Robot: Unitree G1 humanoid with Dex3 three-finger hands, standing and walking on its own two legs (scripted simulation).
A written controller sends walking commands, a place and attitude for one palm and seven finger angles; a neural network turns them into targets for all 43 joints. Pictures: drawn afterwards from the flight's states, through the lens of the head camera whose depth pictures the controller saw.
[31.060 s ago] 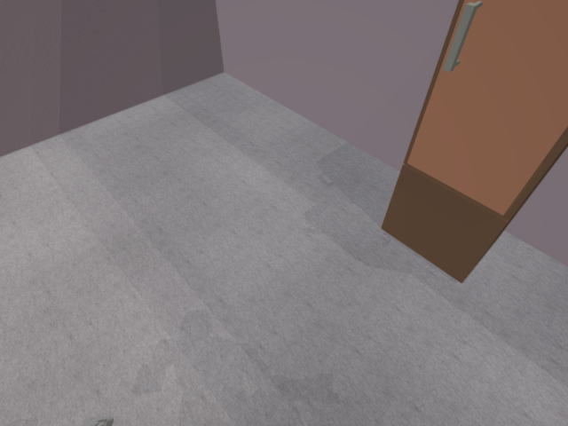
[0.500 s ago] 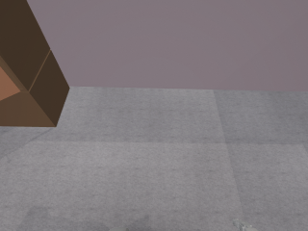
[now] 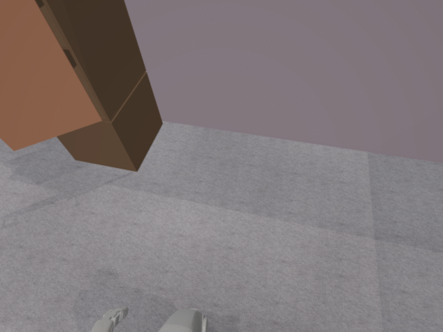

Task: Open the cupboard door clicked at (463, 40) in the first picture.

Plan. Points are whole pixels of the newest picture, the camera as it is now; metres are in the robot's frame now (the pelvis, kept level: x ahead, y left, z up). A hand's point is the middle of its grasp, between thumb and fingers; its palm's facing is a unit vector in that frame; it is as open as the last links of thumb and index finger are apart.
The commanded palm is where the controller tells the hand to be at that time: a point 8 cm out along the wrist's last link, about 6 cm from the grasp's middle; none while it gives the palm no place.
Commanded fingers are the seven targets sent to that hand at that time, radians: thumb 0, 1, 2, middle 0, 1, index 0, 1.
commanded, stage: turn to face it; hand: left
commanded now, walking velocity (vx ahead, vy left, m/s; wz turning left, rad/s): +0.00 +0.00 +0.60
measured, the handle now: out of the picture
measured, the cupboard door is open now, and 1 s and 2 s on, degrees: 41 41 41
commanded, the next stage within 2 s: take the last steps up to it in 0.64 s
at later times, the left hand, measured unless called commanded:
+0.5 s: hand out of the picture +0.02 +0.24 -0.16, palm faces +0.30 -0.91 -0.28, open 7.4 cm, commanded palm none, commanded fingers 0.00 0.90 0.90 -0.20 -0.30 -0.20 -0.30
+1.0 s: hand out of the picture -0.08 +0.19 -0.18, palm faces +0.52 -0.83 -0.19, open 7.3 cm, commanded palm none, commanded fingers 0.00 0.90 0.90 -0.20 -0.30 -0.20 -0.30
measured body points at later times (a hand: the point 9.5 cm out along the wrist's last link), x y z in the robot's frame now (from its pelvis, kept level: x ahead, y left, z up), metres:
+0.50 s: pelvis +0.01 +0.01 +0.00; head +0.05 +0.01 +0.45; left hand +0.01 +0.28 -0.14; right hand +0.17 -0.20 -0.15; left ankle +0.01 +0.13 -0.73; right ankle +0.04 -0.13 -0.70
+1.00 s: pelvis +0.02 +0.02 +0.00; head +0.04 +0.05 +0.44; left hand -0.10 +0.23 -0.16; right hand +0.20 -0.16 -0.15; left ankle -0.04 +0.10 -0.74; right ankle +0.05 -0.11 -0.73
